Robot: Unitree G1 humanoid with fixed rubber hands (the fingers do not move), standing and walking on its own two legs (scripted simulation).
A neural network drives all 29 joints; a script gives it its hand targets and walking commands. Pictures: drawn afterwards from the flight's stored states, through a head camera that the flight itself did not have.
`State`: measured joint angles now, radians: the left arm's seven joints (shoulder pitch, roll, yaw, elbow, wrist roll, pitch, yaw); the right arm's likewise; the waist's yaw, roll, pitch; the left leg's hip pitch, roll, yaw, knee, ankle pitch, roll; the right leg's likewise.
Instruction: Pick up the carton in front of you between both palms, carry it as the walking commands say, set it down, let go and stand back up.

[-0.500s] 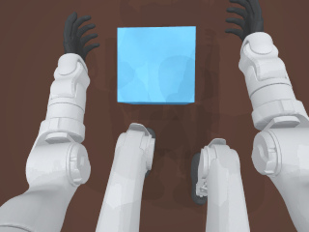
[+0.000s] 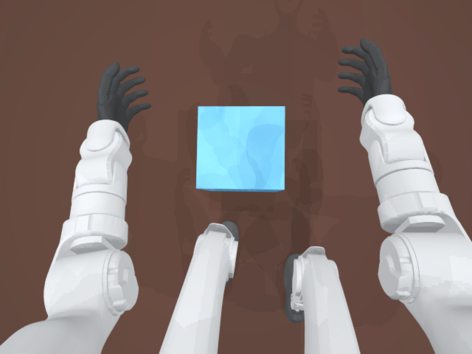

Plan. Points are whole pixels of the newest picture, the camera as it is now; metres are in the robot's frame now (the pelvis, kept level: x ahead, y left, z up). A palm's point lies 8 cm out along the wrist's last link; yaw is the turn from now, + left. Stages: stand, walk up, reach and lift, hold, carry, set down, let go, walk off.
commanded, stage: set down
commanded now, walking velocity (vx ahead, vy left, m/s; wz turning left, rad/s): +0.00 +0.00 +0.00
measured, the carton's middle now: (242, 155) +0.45 +0.10 -0.47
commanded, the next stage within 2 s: let go in 0.06 s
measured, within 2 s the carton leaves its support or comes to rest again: neither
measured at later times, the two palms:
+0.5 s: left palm (47, 167) +0.33 +0.29 +0.03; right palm (448, 168) +0.40 -0.14 +0.02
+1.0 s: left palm (19, 285) +0.24 +0.22 +0.12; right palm out of the picture +0.27 -0.24 +0.11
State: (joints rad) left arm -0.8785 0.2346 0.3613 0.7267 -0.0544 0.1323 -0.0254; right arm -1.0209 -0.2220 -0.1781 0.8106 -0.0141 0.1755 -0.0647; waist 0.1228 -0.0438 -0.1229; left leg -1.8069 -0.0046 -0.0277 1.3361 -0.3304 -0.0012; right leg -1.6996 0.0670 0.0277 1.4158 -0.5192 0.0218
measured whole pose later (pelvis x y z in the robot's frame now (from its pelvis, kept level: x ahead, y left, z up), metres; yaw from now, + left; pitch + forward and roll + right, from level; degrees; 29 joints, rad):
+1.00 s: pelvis +0.10 -0.02 +0.18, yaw +3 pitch +1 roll +1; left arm 0.24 0.22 0.04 0.42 -0.01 0.06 -0.08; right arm 0.21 -0.21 -0.05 0.46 -0.01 0.04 0.04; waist 0.01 -0.02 0.06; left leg -0.25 -0.02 -0.03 0.41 -0.18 -0.02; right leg -0.14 0.02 0.05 0.45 -0.32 -0.02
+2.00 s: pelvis +0.11 +0.01 +0.18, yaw +1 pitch -1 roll +0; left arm 0.21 0.36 0.02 0.77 0.03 0.01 0.03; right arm 0.14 -0.32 -0.03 0.87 -0.04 0.00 -0.02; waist 0.00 -0.05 0.01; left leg -0.22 -0.03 0.01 0.49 -0.26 0.03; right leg -0.08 0.00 0.09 0.44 -0.35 0.02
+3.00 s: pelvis +0.09 +0.01 +0.19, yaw +1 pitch -2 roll +0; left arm 0.18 0.39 0.00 0.97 0.02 -0.01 0.02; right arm 0.10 -0.38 -0.01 1.05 -0.02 -0.01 -0.01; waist -0.01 -0.03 0.03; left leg -0.17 -0.02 0.01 0.38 -0.17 0.02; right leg -0.04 0.01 0.09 0.34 -0.26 0.02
